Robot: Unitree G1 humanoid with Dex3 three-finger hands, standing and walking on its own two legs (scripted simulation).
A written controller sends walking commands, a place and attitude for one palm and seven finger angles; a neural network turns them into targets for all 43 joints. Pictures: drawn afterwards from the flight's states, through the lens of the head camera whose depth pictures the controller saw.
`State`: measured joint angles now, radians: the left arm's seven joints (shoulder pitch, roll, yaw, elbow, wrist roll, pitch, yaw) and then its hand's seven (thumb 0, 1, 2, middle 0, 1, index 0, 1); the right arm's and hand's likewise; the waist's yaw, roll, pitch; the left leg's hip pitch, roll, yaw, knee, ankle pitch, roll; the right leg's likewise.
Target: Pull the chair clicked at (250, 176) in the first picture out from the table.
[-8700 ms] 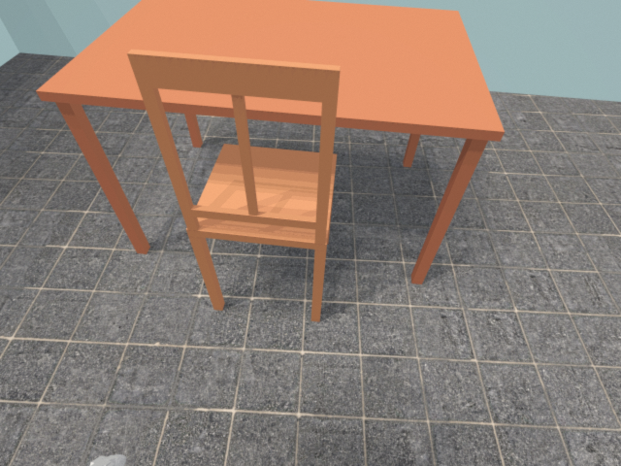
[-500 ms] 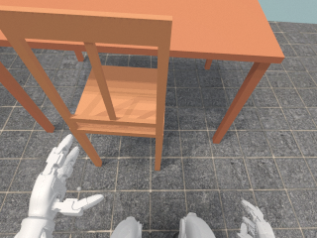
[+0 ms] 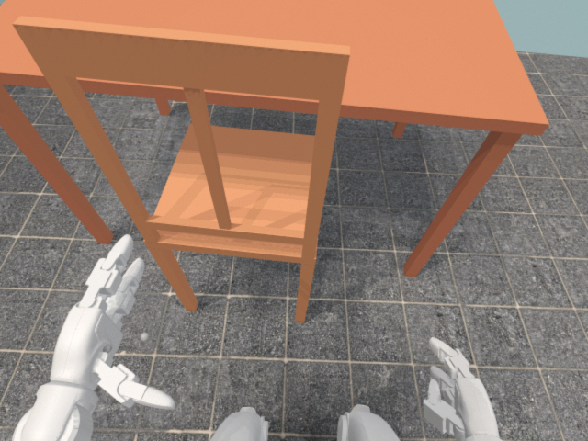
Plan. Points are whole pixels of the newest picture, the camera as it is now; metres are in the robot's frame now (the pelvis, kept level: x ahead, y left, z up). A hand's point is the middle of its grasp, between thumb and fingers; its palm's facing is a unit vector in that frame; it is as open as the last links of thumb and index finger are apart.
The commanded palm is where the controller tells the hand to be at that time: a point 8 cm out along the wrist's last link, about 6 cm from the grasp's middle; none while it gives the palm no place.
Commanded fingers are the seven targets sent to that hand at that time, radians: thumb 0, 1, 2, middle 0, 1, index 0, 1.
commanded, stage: raise the hand toward the chair's back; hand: left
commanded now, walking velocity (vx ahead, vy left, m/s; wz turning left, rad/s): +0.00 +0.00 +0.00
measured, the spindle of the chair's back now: (212, 171) +0.51 +0.18 +0.01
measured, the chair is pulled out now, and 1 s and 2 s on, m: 0.00 0.00 0.00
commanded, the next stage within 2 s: aim the fingers beside a spindle in 0.66 s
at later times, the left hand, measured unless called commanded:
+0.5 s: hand (138, 322) +0.25 +0.21 +0.04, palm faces -0.02 -1.00 -0.05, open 16.9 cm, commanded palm +0.22 +0.26 +0.05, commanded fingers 0.00 -0.50 0.30 -0.06 -0.08 -0.06 -0.08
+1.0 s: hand (158, 310) +0.27 +0.19 +0.03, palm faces -0.04 -1.00 -0.04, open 16.9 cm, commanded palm +0.25 +0.25 +0.04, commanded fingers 0.00 -0.50 0.30 -0.06 -0.08 -0.06 -0.08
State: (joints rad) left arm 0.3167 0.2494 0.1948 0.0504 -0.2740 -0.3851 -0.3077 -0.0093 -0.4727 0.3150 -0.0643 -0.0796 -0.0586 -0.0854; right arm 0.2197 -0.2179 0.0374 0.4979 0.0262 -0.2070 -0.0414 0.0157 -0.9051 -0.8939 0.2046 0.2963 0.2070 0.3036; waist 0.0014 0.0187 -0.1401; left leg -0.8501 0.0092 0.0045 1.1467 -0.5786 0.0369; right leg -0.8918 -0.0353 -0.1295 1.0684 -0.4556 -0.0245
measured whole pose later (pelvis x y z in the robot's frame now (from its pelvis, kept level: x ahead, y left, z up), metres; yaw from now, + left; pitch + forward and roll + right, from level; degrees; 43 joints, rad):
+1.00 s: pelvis +0.00 +0.00 +0.00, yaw +0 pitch +17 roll -2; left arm 0.15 0.26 0.20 0.20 -0.26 -0.42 -0.30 -0.01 -0.50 0.30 -0.06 -0.08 -0.06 -0.08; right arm 0.23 -0.26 0.03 0.55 0.02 -0.22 -0.04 0.02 -0.91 -0.89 0.20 0.30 0.21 0.30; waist -0.02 0.02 -0.13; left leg -0.87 0.00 0.01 1.14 -0.57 0.04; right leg -0.92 -0.04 -0.12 1.07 -0.44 -0.02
